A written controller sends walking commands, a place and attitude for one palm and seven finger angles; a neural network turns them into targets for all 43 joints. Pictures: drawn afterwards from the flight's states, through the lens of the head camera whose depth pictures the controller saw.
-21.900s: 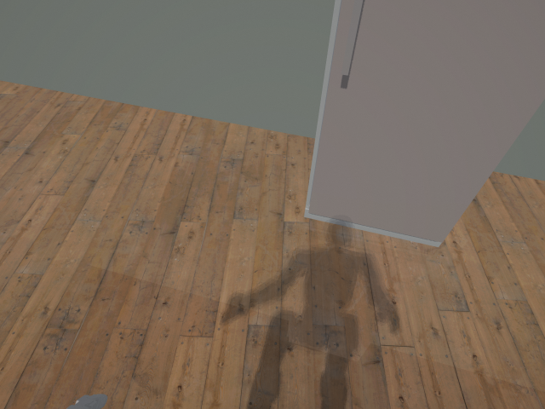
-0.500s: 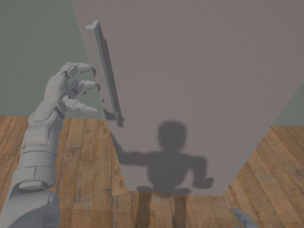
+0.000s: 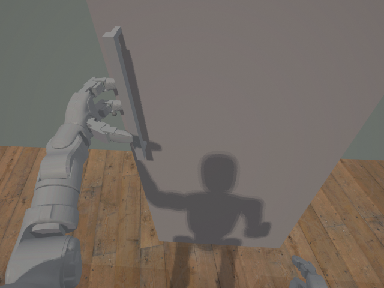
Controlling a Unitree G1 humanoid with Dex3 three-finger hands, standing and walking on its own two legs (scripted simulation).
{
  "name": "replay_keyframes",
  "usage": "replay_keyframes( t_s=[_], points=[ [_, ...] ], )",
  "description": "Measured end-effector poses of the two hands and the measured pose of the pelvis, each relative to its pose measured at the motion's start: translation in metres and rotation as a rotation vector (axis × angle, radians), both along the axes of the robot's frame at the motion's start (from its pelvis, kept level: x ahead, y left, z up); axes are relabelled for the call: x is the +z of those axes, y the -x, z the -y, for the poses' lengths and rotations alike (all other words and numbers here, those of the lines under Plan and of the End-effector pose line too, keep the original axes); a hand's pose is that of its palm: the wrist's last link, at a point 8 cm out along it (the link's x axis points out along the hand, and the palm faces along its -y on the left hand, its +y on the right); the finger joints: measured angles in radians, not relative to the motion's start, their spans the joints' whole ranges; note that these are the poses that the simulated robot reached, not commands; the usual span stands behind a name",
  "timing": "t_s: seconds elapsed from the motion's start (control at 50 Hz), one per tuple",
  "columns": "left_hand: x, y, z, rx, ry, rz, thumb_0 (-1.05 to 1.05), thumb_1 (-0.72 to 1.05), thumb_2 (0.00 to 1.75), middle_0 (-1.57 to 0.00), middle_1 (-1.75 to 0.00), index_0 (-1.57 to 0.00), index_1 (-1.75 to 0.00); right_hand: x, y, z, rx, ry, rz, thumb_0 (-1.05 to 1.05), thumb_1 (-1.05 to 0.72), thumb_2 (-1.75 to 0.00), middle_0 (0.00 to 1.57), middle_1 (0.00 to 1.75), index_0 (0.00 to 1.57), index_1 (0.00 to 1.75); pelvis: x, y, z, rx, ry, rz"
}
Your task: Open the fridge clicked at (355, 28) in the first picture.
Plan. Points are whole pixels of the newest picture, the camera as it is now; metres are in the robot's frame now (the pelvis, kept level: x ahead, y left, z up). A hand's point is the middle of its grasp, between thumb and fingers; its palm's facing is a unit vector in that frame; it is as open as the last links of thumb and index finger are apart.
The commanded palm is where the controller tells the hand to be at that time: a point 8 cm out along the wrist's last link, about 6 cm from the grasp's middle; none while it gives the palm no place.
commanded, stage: feel for the door with the fingertips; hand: left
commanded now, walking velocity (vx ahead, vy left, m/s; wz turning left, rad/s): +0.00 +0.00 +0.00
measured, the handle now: (131, 104) +0.45 +0.16 +0.17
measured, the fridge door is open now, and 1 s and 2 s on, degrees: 0 0 0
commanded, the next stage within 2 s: slide the fingers in behind the handle in 0.10 s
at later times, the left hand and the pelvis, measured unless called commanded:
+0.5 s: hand (111, 113) +0.41 +0.19 +0.18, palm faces +0.00 -1.00 +0.01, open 13.7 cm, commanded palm +0.37 +0.24 +0.19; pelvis +0.00 +0.00 +0.00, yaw -1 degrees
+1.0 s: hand (121, 115) +0.40 +0.16 +0.19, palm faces -0.02 -1.00 +0.01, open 14.0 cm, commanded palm +0.37 +0.21 +0.19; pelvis -0.01 +0.01 +0.00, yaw +0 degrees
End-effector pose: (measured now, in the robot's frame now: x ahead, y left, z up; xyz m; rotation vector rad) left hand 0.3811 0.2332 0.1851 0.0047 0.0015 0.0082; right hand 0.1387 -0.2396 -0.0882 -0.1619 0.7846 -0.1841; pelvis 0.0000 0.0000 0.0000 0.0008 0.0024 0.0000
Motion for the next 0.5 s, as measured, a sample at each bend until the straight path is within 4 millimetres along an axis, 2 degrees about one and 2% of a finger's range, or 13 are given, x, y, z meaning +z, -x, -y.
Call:
replay_keyframes(
  t_s=[0.32, 0.5],
  points=[
    [0.000, -0.007, -0.005, -0.010, 0.005, -0.001, -0.01, -0.50, 0.30, -0.36, -1.24, -0.35, -1.24, -0.011, 0.032, 0.008, -0.034, 0.012, -0.090, 0.01, -0.90, -0.90, 0.21, 0.30, 0.21, 0.30, 0.000, 0.002, -0.001, -0.003, 0.002, -0.011],
    [-0.003, -0.005, -0.007, -0.007, 0.010, 0.005, -0.01, -0.50, 0.30, -0.34, -1.22, -0.34, -1.23, -0.007, 0.038, 0.006, -0.053, 0.010, -0.071, 0.01, -0.90, -0.90, 0.21, 0.30, 0.21, 0.30, 0.000, 0.005, -0.005, -0.015, 0.003, -0.009]
  ],
)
